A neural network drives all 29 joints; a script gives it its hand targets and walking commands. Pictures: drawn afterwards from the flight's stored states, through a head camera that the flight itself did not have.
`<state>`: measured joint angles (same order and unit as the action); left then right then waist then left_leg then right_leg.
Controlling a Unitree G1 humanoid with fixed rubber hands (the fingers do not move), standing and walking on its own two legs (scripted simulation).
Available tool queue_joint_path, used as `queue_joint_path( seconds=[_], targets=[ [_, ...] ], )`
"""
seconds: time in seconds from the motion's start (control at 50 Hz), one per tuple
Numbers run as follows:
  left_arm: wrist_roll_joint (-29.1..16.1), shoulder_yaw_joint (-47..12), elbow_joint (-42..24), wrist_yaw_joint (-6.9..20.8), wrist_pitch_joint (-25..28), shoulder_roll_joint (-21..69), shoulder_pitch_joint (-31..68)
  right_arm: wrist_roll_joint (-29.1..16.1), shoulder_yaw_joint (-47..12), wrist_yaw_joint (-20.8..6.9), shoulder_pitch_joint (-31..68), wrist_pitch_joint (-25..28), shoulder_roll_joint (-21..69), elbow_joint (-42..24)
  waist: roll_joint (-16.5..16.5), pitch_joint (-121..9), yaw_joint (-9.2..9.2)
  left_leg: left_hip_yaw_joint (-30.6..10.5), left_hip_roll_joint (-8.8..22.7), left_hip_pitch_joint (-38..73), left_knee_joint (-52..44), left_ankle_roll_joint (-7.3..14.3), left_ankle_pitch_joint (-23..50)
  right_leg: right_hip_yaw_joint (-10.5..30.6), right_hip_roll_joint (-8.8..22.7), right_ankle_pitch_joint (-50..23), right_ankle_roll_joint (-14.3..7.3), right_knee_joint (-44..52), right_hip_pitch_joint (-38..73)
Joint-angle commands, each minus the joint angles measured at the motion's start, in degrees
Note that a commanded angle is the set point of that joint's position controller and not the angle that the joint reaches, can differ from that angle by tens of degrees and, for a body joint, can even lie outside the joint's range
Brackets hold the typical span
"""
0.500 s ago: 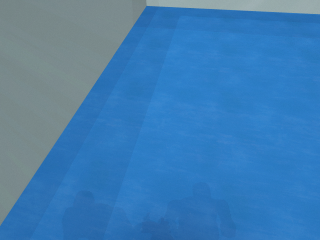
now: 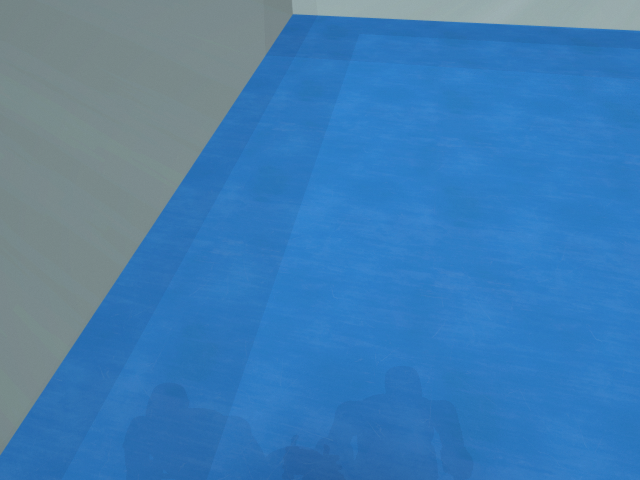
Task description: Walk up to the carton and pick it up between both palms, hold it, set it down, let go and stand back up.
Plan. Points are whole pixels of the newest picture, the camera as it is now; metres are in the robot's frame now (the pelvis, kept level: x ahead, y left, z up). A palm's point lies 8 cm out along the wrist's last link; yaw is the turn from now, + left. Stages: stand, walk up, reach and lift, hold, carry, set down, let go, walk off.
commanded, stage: walk up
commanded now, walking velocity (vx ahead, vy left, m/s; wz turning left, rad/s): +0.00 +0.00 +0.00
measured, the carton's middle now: out of the picture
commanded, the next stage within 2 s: none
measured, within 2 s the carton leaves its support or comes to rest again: neither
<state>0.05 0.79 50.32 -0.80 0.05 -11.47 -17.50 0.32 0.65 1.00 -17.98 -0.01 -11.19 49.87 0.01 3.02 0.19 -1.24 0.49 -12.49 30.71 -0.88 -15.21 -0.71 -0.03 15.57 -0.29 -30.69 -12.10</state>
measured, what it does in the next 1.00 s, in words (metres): steps to the right, turning right: right foot, then left foot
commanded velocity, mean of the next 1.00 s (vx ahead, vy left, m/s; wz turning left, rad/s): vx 0.00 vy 0.00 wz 0.00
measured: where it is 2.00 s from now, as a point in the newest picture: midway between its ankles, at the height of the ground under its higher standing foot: outside the picture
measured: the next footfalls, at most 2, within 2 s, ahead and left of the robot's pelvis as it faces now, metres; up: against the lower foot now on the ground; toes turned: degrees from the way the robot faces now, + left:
right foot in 0.40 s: +0.06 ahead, -0.23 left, +0.00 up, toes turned -24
left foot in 0.66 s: +0.18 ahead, -0.06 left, +0.00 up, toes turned -28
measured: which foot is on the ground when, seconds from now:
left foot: down 0.00-0.42, up 0.44-0.64, down 0.66-1.00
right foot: down 0.00-0.16, up 0.18-0.38, down 0.40-0.68, up 0.70-1.00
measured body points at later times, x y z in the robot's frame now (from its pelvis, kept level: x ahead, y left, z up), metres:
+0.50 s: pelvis +0.02 -0.08 -0.03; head +0.01 -0.12 +0.41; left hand +0.16 +0.18 -0.14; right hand +0.01 -0.38 -0.18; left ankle +0.02 +0.10 -0.70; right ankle +0.02 -0.22 -0.73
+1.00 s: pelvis +0.09 -0.20 -0.01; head +0.08 -0.22 +0.43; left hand +0.37 -0.11 -0.13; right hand -0.12 -0.40 -0.15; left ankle +0.15 -0.04 -0.73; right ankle +0.04 -0.37 -0.72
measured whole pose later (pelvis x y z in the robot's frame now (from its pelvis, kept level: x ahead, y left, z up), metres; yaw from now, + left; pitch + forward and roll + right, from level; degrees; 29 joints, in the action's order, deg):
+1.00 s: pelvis +0.09 -0.20 -0.01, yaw -51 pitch -4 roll +4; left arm 2.0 4.2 48.4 7.5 -3.3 -17.4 -11.4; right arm 4.6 4.5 2.0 -20.0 3.2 -16.2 50.2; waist -2.5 4.7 -2.1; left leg 21.2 8.2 -0.8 31.2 -2.7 -23.2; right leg -1.5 10.7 18.2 0.8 -45.5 -27.2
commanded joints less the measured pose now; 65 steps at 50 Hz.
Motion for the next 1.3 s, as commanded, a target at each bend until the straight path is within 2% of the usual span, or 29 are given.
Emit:
queue_joint_path(
  seconds=[0.0, 0.08, 0.1, 0.12, 0.14, 0.16, 0.24, 0.34, 0.36, 0.38, 0.4, 0.42, 0.44, 0.52, 0.58, 0.62, 0.64, 0.66, 0.68, 0.72, 0.78, 0.9, 0.98, 1.02, 1.04, 1.06, 1.08, 1.18, 1.28],
  targets=[
    [-0.03, 2.02, -4.12, -0.54, 1.37, -8.77, -1.63, -0.03, 2.06, 0.55, -1.82, 1.45, -8.68, -3.65, 0.22, 0.92, 0.0, -4.92, 4.08, -1.5, -7.58, 1.85, 4.09, 6.37, 5.17, -2.4, -1.14, 9.03, -2.3],
    [-0.06, 1.95, -3.19, -0.64, 1.34, -8.67, -1.79, -0.06, 1.98, 0.65, -1.92, 1.4, -8.6, -2.69, 0.22, 1.04, 0.0, -4.87, 4.14, -1.33, -7.87, 1.8, 4.37, 6.35, 5.18, -2.8, -1.09, 9.28, -2.09],
    [1.8, 3.9, -7.55, 1.83, -0.06, -12.59, 2.1, 2.95, 6.14, 1.46, 0.49, 1.74, -14.14, -4.7, 0.5, 0.94, 0.17, -5.28, 5.95, 12.16, -5.85, 6.75, -3.67, 10.7, 2.13, -4.3, -3.27, 0.76, -19.7],
    [2.13, 3.35, -8.38, 3.0, -0.97, -10.11, 3.31, 4.04, 7.05, 1.96, -3.45, 1.82, -17.09, -3.12, 8.67, 0.02, -2.48, -12.72, 15.65, 19.84, -12.74, 11.66, -8.34, 3.65, -0.47, 3.19, -0.91, -7.65, -29.87],
    [4.52, 3.23, -10.63, 3.3, -1.81, -8.66, 8.27, 4.55, 7.5, 2.44, -6.76, 2.02, -17.87, -2.18, 12.27, -0.67, -6.28, -20.82, 28.89, 14.43, -18.43, 19.36, -8.0, 1.75, 3.38, 11.36, 1.25, -22.9, -29.73],
    [5.85, 3.96, -11.62, 3.7, -2.75, -10.16, 9.05, 4.58, 7.04, 2.99, -4.99, 2.39, -17.06, -1.86, 7.9, 0.27, -5.11, -22.84, 33.51, 9.22, -19.59, 22.82, -7.63, 4.32, 7.43, 11.74, 1.62, -29.67, -29.06],
    [4.13, 4.98, -8.63, 5.67, -2.9, -9.85, 2.39, 4.69, 6.7, 3.34, 4.88, 3.94, -15.01, -1.87, 6.56, 2.03, 0.09, -7.8, 27.24, 5.74, -17.21, 17.97, -4.44, 7.75, 12.13, 7.97, 2.0, -27.29, -24.07],
    [1.35, 5.73, -5.75, 7.41, -1.73, -8.85, -3.41, 5.4, 7.72, 1.95, 12.72, 3.01, -17.09, -2.9, 11.1, -1.78, 4.02, 7.73, 21.18, -4.8, -8.7, 14.0, -9.78, -2.76, 8.41, 6.57, -0.07, -12.88, -2.05],
    [0.88, 6.46, -3.93, 7.21, -1.03, -9.94, -7.56, 5.43, 7.53, 1.72, 13.87, 2.51, -16.39, -2.68, 6.81, -3.41, 6.33, 11.29, 18.86, -10.23, -1.73, 11.98, -14.99, -5.85, 5.6, 2.23, -1.03, -8.37, 6.76],
    [0.91, 7.35, -1.08, 6.44, -0.46, -12.88, -11.16, 5.18, 6.44, 1.22, 12.36, 1.9, -12.71, -2.51, -3.49, -3.87, 7.62, 15.44, 13.14, -13.39, 11.1, 8.96, -17.23, -5.86, 1.26, 3.38, -2.42, -4.28, 10.69],
    [1.21, 8.35, 0.2, 5.21, -0.19, -17.46, -14.22, 4.37, 4.72, 0.27, 12.67, 1.38, -7.86, -3.83, -19.67, -1.41, 10.79, 18.49, 5.53, -22.51, 29.75, 4.72, -22.99, 9.31, 4.89, 12.11, -7.57, 5.35, 10.76],
    [1.29, 8.03, -2.23, 5.14, -0.48, -22.33, -9.57, 1.1, 4.37, -0.34, 13.93, 1.03, -7.28, -8.14, -26.84, 3.04, 8.59, 8.24, -0.92, -31.28, 35.23, 2.45, -28.15, 39.63, 14.2, 23.41, -15.55, 20.85, 4.55],
    [0.73, 8.25, -3.21, 4.57, -1.01, -23.87, -4.82, 0.2, 4.46, -0.36, 12.66, 1.25, -9.38, -7.98, -24.05, 6.66, 6.61, 2.65, 1.68, -30.47, 38.9, 2.65, -27.73, 45.08, 18.25, 29.94, -19.83, 26.31, 0.02],
    [3.4, 6.57, -7.49, 2.63, -1.53, -19.82, 2.86, -0.67, 4.61, -0.57, 7.45, 3.69, -11.92, -5.16, -13.89, 3.46, 2.08, 0.6, 4.27, -20.88, 26.32, 2.59, -17.22, 29.99, 12.88, 13.73, -16.35, 15.47, -4.25],
    [3.54, 5.74, -9.11, 3.32, -2.22, -17.74, 4.79, -0.26, 4.61, -0.21, 2.17, 4.04, -11.31, -5.2, -12.88, 0.37, 0.39, 2.76, 1.03, -7.22, 14.15, 2.38, -9.95, 27.65, 11.03, 2.59, -15.27, 11.06, -12.14],
    [2.29, 4.52, -10.69, 4.1, -2.72, -14.87, 10.2, 0.8, 5.11, 0.4, -7.45, 4.24, -11.4, -4.29, -5.8, -3.49, -5.51, 2.78, 0.52, 15.08, 0.26, 3.58, 5.44, 21.38, 4.89, 12.38, -9.21, 3.3, -27.18],
    [2.03, 3.68, -11.89, 4.17, -2.68, -10.51, 9.4, 2.44, 6.12, 0.88, -12.01, 4.11, -15.13, -3.62, 5.55, -6.61, -7.94, -8.14, 7.97, 25.39, -7.5, 5.21, -3.37, 14.32, -2.44, 20.8, -3.9, -5.94, -37.06],
    [2.85, 2.75, -13.93, 4.08, -2.61, -7.33, 9.15, 4.16, 7.08, 2.11, -10.79, 3.78, -21.29, -3.7, 18.58, -6.75, -7.71, -35.56, 27.96, 19.59, -23.1, 9.72, -32.81, 5.51, -6.9, 14.75, 0.88, -27.51, -39.44],
    [4.59, 4.42, -12.73, 4.01, -3.43, -12.73, 6.25, 4.75, 7.15, 3.52, -2.76, 3.32, -21.79, -4.91, 11.46, -3.64, -3.44, -41.52, 34.29, 10.92, -25.33, 14.19, -39.07, 6.78, 0.84, 13.8, 1.48, -36.23, -35.93],
    [5.07, 5.34, -9.01, 5.22, -3.5, -15.11, 2.28, 4.17, 5.25, 3.62, 2.96, 4.26, -15.94, -6.34, 6.83, 4.5, -0.46, -25.46, 27.56, 6.75, -21.34, 14.03, -22.11, 7.08, 4.69, 7.46, 3.02, -37.56, -34.88],
    [3.75, 4.94, -7.14, 6.73, -2.98, -12.32, 1.66, 3.17, 4.76, 2.12, 4.02, 5.14, -12.82, -5.51, 10.04, 4.31, -0.29, -6.63, 20.97, 7.18, -19.36, 12.42, -8.72, 4.95, 7.72, 2.42, 4.13, -33.99, -30.07],
    [1.92, 3.94, -9.69, 8.41, -2.14, -9.5, 11.49, 4.17, 6.07, 1.38, -0.29, 5.04, -15.61, -4.44, 10.93, 6.03, -3.23, 7.25, 22.96, 8.26, -18.48, 15.1, -2.51, 0.19, 11.24, 3.45, 1.8, -16.88, -23.19],
    [1.4, 5.35, -6.75, 7.9, -0.08, -10.96, 4.89, 4.42, 7.18, 1.38, 2.29, 3.92, -17.68, -5.34, 9.08, 1.53, 1.12, 15.88, 22.17, -2.0, -9.05, 13.83, -5.3, -8.34, 5.88, 2.33, -1.51, -11.6, -2.49],
    [1.64, 7.64, -2.18, 5.88, 1.1, -15.88, -6.53, 3.46, 6.03, 0.55, 1.96, 3.13, -14.01, -6.08, -3.44, -5.78, 7.12, 21.67, 15.72, -8.17, 15.84, 9.53, 2.64, -7.97, -0.13, 3.46, -4.57, -6.17, 14.33],
    [1.68, 9.33, -0.66, 4.07, 1.44, -22.54, -11.58, 2.27, 5.1, -0.82, 2.82, 2.99, -10.43, -9.04, -18.58, -6.17, 10.15, 23.95, 6.7, -20.53, 34.93, 4.06, -5.78, 15.07, 7.86, 18.89, -11.55, 6.5, 19.92],
    [0.39, 9.57, -0.82, 3.46, 0.9, -27.15, -10.76, 0.82, 4.93, -2.0, 5.82, 2.71, -11.41, -13.55, -24.89, -3.84, 10.0, 10.07, 0.41, -33.82, 40.96, 2.84, -22.17, 41.17, 16.03, 24.6, -19.11, 16.6, 21.73],
    [-0.31, 8.71, -1.5, 3.01, 0.48, -25.6, -7.69, 0.93, 5.25, -2.36, 7.58, 2.66, -14.31, -14.09, -17.07, -2.24, 9.52, 2.3, 4.07, -35.47, 44.94, 3.38, -21.02, 44.1, 19.33, 32.43, -20.06, 20.13, 18.92],
    [2.22, 5.49, -7.69, 0.67, 0.24, -18.87, 4.63, 0.56, 4.43, -3.82, -1.03, 5.08, -12.49, -11.71, -11.76, 0.98, 1.78, -0.99, 7.32, -21.24, 30.98, 2.28, -14.59, 25.57, 14.27, 8.37, -16.03, 13.3, -1.33],
    [2.73, 5.29, -10.55, 2.0, 0.34, -17.08, 7.54, 0.19, 4.55, -2.91, -5.8, 4.82, -11.67, -12.87, -8.63, -2.91, -1.37, 1.71, 2.73, -3.61, 12.26, 2.29, -2.15, 22.9, 9.82, 6.61, -13.83, 5.31, -14.53]
  ],
)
